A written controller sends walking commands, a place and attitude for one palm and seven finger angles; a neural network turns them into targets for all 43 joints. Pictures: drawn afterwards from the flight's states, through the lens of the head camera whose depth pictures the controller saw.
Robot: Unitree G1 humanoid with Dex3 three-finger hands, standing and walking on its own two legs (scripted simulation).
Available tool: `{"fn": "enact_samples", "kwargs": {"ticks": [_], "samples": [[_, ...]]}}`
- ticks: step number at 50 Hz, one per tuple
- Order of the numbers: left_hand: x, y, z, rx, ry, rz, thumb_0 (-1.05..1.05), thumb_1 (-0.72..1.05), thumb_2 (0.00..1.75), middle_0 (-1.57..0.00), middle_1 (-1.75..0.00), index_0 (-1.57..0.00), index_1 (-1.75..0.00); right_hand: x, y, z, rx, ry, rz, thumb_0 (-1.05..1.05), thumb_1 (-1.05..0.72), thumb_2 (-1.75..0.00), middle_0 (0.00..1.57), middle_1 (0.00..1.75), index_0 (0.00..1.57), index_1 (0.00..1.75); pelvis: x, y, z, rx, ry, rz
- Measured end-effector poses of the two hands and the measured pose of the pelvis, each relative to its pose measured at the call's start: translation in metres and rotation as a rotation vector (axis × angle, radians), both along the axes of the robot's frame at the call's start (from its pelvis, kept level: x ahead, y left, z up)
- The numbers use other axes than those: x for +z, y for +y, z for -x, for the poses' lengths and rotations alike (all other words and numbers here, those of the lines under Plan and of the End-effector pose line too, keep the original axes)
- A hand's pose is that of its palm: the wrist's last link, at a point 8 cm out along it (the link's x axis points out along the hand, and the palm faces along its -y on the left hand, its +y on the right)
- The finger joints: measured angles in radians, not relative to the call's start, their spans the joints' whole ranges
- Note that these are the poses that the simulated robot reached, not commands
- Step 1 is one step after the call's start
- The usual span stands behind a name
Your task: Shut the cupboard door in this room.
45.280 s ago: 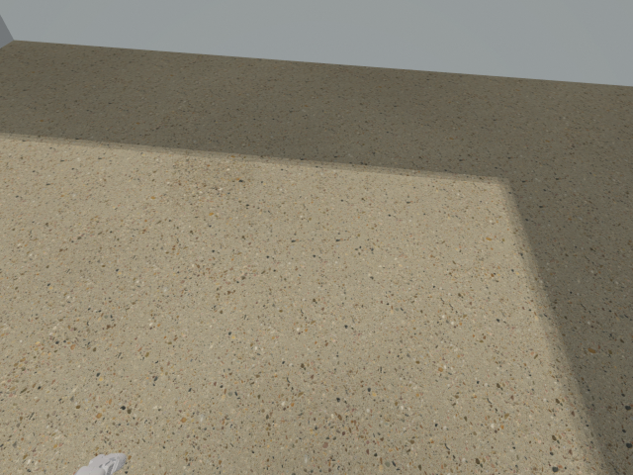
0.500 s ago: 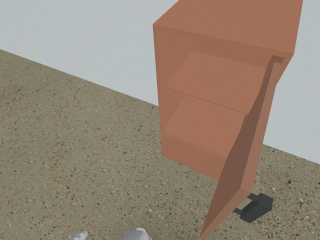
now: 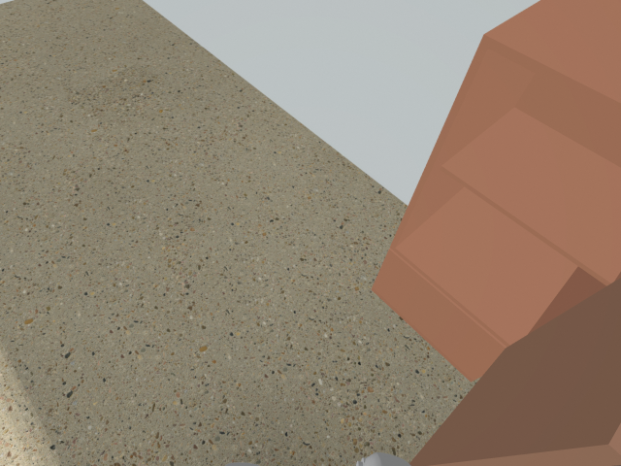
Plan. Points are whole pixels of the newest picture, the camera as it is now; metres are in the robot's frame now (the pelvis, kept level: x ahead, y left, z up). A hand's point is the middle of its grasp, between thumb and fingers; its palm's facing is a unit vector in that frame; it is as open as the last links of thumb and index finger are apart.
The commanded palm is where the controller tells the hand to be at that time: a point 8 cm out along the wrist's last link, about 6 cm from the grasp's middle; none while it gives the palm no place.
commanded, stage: turn or walk to find it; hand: left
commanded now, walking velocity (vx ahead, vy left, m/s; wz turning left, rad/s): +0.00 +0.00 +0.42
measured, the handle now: (560, 465) +0.16 -0.27 -0.02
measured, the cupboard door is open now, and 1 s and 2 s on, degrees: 88 82 69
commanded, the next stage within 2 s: none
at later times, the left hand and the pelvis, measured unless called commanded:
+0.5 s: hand out of the picture +0.08 +0.16 -0.14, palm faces +0.21 -0.94 -0.27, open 7.4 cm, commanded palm none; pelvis +0.03 -0.04 +0.00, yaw +14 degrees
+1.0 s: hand out of the picture +0.02 +0.21 -0.16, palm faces +0.42 -0.88 -0.24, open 7.4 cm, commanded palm none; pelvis +0.04 -0.01 +0.01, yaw +25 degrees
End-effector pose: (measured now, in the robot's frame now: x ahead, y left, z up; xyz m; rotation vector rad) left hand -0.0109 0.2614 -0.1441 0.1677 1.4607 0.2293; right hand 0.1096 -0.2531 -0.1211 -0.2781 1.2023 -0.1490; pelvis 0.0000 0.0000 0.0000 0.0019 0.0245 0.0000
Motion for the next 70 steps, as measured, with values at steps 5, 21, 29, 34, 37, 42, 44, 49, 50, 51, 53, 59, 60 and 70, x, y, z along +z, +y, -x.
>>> {"fn": "enact_samples", "kwargs": {"ticks": [5, 21, 29, 34, 37, 42, 44, 49, 50, 51, 53, 59, 60, 70], "samples": [[0.008, 0.003, -0.038, 0.001, -0.115, -0.012, 0.01, 0.91, 0.89, -0.20, -0.30, -0.20, -0.30, 0.001, 0.005, 0.006, 0.021, 0.021, -0.019, 0.00, -0.91, -0.90, 0.20, 0.30, 0.18, 0.29, 0.005, -0.003, -0.004, 0.041, -0.005, 0.006], [0.036, -0.051, -0.092, 0.035, -0.318, -0.073, 0.00, 0.90, 0.89, -0.20, -0.30, -0.21, -0.30, -0.033, -0.027, -0.003, 0.068, 0.120, -0.112, 0.00, -0.91, -0.90, 0.20, 0.30, 0.20, 0.30, 0.001, -0.042, -0.026, 0.198, -0.016, -0.027], [0.025, -0.053, -0.046, 0.154, -0.240, -0.044, 0.00, 0.90, 0.89, -0.20, -0.30, -0.21, -0.30, -0.026, -0.008, -0.012, 0.152, 0.193, -0.107, 0.00, -0.91, -0.90, 0.20, 0.30, 0.20, 0.30, 0.004, -0.038, -0.032, 0.278, -0.015, -0.029], [0.004, -0.036, -0.003, 0.253, -0.166, -0.024, 0.00, 0.90, 0.89, -0.20, -0.30, -0.21, -0.30, -0.023, 0.008, -0.025, 0.219, 0.214, -0.040, 0.00, -0.91, -0.90, 0.20, 0.30, 0.18, 0.29, -0.004, -0.022, -0.031, 0.333, -0.013, -0.008], [-0.011, -0.022, 0.021, 0.302, -0.107, -0.016, 0.01, 0.90, 0.89, -0.20, -0.30, -0.21, -0.30, -0.021, 0.015, -0.030, 0.248, 0.192, -0.006, 0.00, -0.91, -0.90, 0.20, 0.30, 0.18, 0.30, -0.012, -0.011, -0.030, 0.356, -0.009, -0.006], [-0.003, -0.011, 0.029, 0.332, -0.069, -0.010, 0.01, 0.90, 0.89, -0.20, -0.30, -0.20, -0.30, -0.007, 0.023, -0.033, 0.266, 0.176, 0.026, 0.00, -0.91, -0.90, 0.20, 0.30, 0.18, 0.29, -0.001, -0.003, -0.030, 0.384, -0.005, 0.010], [0.002, -0.008, 0.023, 0.338, -0.092, -0.014, 0.01, 0.91, 0.89, -0.20, -0.30, -0.20, -0.30, -0.004, 0.025, -0.033, 0.276, 0.182, 0.030, 0.00, -0.91, -0.90, 0.20, 0.30, 0.17, 0.29, 0.003, -0.002, -0.032, 0.397, -0.005, 0.012], [0.011, -0.006, -0.003, 0.342, -0.169, -0.034, 0.01, 0.91, 0.89, -0.20, -0.30, -0.20, -0.30, -0.005, 0.022, -0.036, 0.297, 0.197, 0.017, 0.00, -0.91, -0.90, 0.20, 0.30, 0.17, 0.28, 0.007, -0.006, -0.036, 0.435, -0.004, 0.013], [0.013, -0.007, -0.010, 0.342, -0.185, -0.038, 0.01, 0.91, 0.89, -0.20, -0.30, -0.20, -0.30, -0.006, 0.021, -0.037, 0.301, 0.199, 0.012, 0.00, -0.91, -0.90, 0.20, 0.30, 0.18, 0.29, 0.006, -0.009, -0.037, 0.444, -0.003, 0.011], [0.014, -0.009, -0.016, 0.341, -0.202, -0.043, 0.01, 0.91, 0.89, -0.20, -0.30, -0.20, -0.30, -0.008, 0.021, -0.037, 0.310, 0.204, 0.004, 0.00, -0.91, -0.90, 0.20, 0.30, 0.18, 0.29, 0.006, -0.011, -0.039, 0.453, -0.003, 0.010], [0.017, -0.014, -0.030, 0.341, -0.237, -0.054, 0.01, 0.91, 0.89, -0.20, -0.30, -0.20, -0.30, -0.013, 0.019, -0.038, 0.317, 0.213, -0.015, 0.00, -0.91, -0.90, 0.20, 0.30, 0.18, 0.29, 0.005, -0.018, -0.042, 0.473, -0.001, 0.006], [0.022, -0.039, -0.051, 0.359, -0.329, -0.089, 0.00, 0.90, 0.89, -0.20, -0.30, -0.20, -0.30, -0.033, 0.023, -0.033, 0.326, 0.255, -0.102, 0.00, -0.91, -0.90, 0.20, 0.30, 0.18, 0.29, -0.003, -0.039, -0.053, 0.534, -0.003, -0.009], [0.024, -0.044, -0.049, 0.368, -0.332, -0.089, 0.00, 0.90, 0.89, -0.20, -0.30, -0.20, -0.30, -0.033, 0.024, -0.033, 0.326, 0.263, -0.109, 0.00, -0.91, -0.90, 0.20, 0.30, 0.18, 0.29, -0.002, -0.041, -0.053, 0.543, -0.004, -0.015], [0.022, -0.061, 0.007, 0.514, -0.256, -0.084, 0.00, 0.91, 0.89, -0.20, -0.30, -0.21, -0.30, -0.031, 0.038, -0.042, 0.410, 0.323, -0.099, 0.00, -0.91, -0.90, 0.20, 0.30, 0.18, 0.29, 0.003, -0.035, -0.049, 0.640, -0.005, -0.032]]}}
